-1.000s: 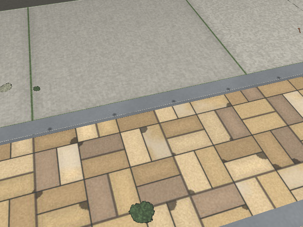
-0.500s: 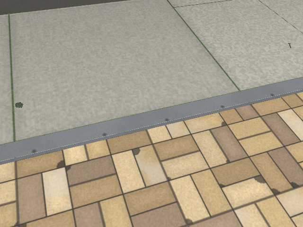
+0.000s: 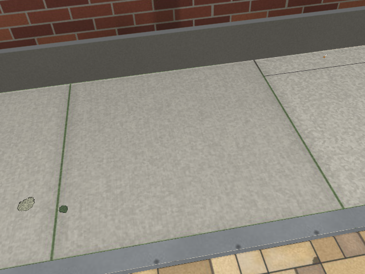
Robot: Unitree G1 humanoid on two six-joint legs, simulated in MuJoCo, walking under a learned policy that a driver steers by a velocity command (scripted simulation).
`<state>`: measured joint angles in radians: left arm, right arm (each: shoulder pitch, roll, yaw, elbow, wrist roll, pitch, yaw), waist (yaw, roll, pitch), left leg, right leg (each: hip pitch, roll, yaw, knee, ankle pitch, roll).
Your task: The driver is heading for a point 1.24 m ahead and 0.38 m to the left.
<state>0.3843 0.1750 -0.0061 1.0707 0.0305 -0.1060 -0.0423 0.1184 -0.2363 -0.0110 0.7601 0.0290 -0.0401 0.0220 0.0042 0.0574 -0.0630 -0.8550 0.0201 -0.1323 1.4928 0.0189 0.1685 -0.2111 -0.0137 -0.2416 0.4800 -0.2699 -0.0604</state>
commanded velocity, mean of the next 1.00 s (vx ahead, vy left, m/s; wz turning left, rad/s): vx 0.50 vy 0.00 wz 0.52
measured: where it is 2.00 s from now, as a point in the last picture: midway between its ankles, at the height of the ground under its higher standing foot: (114, 187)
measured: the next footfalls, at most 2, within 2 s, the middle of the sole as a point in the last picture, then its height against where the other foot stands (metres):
left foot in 0.34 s outside the picture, level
right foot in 0.82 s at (192, 247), level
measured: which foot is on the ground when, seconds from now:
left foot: up 0.00-0.32, down 0.34-0.82, up 0.84-1.00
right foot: down 0.00-0.36, up 0.38-0.80, down 0.82-1.00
